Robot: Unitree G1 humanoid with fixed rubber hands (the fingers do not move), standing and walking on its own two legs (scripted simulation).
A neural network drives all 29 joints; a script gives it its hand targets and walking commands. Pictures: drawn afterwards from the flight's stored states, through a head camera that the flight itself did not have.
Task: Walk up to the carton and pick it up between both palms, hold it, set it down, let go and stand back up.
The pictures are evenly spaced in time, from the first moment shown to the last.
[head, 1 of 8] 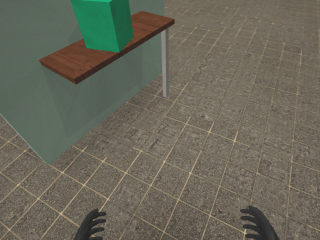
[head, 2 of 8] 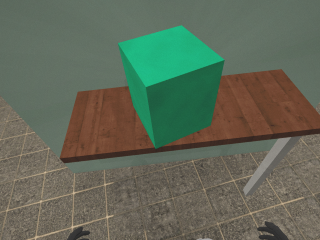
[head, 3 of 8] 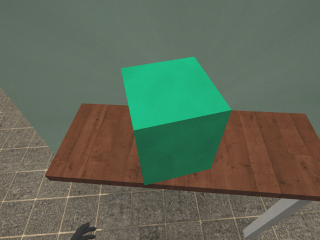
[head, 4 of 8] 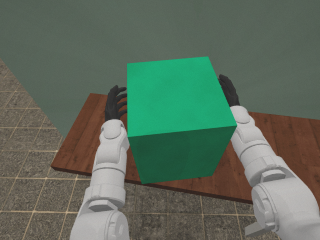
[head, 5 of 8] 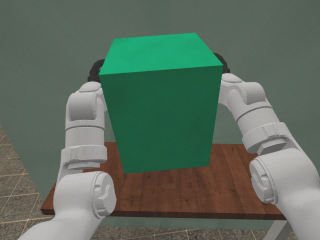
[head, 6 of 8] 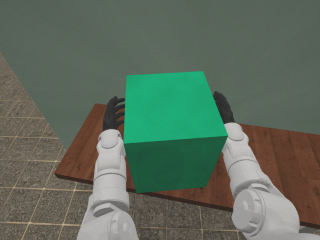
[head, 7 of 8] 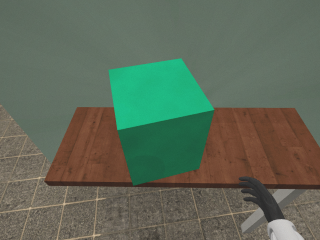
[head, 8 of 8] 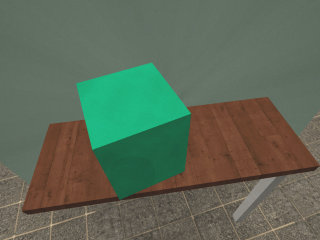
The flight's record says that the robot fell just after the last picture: no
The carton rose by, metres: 0.21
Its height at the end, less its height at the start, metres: +0.00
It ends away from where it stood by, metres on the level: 0.03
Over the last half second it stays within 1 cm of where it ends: yes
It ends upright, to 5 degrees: yes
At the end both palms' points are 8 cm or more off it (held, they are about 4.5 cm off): yes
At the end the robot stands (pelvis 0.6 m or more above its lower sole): yes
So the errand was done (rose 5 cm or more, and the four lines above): yes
